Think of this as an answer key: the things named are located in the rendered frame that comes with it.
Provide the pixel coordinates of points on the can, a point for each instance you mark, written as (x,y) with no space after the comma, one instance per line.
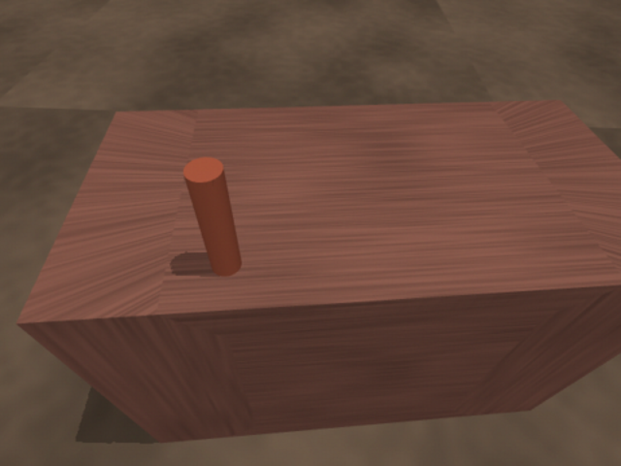
(208,191)

